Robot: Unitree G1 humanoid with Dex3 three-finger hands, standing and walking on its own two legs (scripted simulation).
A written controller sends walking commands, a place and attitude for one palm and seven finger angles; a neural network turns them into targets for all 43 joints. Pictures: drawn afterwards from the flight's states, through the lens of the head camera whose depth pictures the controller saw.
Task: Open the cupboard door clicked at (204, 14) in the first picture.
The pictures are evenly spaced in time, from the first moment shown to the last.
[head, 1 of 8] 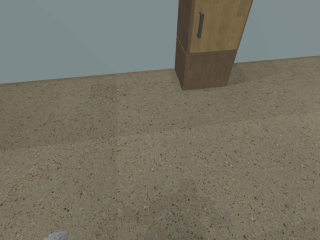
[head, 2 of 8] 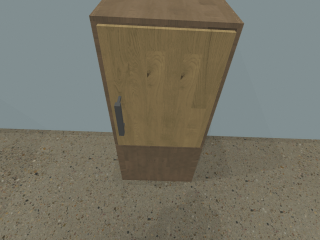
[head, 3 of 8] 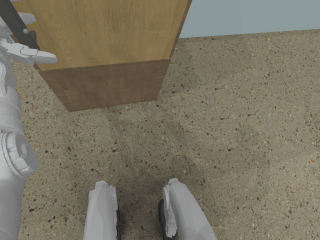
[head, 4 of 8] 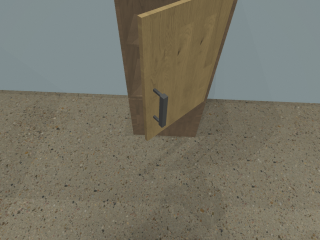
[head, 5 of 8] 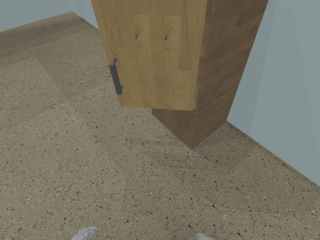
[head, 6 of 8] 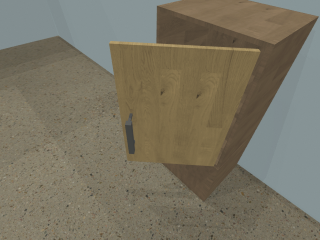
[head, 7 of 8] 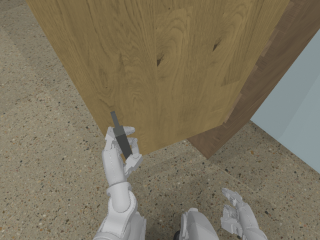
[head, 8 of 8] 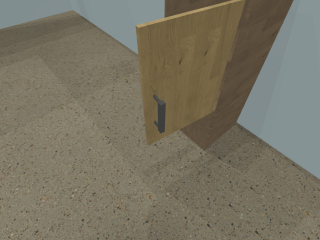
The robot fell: no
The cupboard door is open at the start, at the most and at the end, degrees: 0 82 81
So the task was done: yes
